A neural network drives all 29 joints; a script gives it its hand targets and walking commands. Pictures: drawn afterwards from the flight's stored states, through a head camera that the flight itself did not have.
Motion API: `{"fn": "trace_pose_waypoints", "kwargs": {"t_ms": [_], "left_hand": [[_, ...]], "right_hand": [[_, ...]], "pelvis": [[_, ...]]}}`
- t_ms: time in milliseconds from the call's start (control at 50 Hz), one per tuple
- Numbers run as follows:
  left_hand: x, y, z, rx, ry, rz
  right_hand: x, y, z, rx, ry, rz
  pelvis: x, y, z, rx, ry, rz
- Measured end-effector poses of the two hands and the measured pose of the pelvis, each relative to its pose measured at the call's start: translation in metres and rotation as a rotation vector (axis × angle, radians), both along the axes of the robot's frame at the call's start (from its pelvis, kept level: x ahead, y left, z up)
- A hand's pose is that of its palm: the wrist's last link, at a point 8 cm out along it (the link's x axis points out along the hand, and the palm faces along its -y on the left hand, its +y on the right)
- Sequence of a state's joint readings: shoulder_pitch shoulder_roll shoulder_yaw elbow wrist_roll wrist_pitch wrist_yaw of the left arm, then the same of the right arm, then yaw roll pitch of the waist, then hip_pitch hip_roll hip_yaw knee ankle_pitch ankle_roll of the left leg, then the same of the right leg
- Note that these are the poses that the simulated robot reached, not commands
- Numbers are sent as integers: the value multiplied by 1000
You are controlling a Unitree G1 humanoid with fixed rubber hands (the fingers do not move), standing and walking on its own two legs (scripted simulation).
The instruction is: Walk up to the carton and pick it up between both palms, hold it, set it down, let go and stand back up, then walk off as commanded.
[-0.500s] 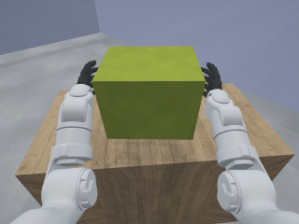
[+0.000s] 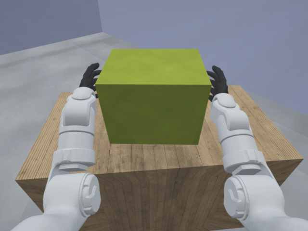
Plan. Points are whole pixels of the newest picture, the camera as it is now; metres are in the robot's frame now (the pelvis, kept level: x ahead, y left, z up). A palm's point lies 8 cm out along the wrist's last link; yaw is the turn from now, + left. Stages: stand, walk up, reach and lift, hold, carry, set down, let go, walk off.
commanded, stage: hold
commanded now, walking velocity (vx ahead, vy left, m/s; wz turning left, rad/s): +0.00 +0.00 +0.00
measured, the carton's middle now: (154, 95) +0.43 -0.01 +0.18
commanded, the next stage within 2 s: none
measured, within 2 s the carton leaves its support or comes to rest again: neither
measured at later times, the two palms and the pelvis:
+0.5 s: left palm (87, 92) +0.38 +0.16 +0.23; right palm (219, 94) +0.38 -0.17 +0.22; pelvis +0.00 +0.00 +0.00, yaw +0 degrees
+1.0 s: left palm (87, 92) +0.38 +0.16 +0.23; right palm (219, 94) +0.38 -0.17 +0.22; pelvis +0.00 +0.00 +0.00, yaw +0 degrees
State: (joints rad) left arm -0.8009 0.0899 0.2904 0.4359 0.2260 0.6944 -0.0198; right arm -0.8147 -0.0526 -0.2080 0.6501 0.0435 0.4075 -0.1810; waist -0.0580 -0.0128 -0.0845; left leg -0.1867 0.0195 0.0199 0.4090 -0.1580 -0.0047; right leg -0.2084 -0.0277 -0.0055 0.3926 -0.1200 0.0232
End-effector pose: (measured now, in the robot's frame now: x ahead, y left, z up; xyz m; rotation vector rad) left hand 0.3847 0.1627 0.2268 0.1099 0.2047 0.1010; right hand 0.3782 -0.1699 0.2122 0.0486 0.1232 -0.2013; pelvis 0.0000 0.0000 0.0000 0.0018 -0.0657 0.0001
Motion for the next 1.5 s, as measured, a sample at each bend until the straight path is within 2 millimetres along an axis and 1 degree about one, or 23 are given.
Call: {"fn": "trace_pose_waypoints", "kwargs": {"t_ms": [120,240,860,1120,1500], "left_hand": [[1,0,-2,0,4,0],[0,0,2,-1,-13,0],[-2,0,-2,2,4,1],[-4,0,2,2,-7,1],[-2,1,-4,6,8,0]], "right_hand": [[1,0,-1,0,2,0],[0,0,6,-1,-18,0],[-1,0,2,0,-7,2],[-3,0,6,-1,-21,3],[0,1,4,-2,-13,5]], "pelvis": [[1,0,0,0,1,0],[0,0,0,0,-2,0],[-1,0,0,0,-8,0],[-1,0,0,0,-9,0],[0,0,0,0,-9,1]]}}
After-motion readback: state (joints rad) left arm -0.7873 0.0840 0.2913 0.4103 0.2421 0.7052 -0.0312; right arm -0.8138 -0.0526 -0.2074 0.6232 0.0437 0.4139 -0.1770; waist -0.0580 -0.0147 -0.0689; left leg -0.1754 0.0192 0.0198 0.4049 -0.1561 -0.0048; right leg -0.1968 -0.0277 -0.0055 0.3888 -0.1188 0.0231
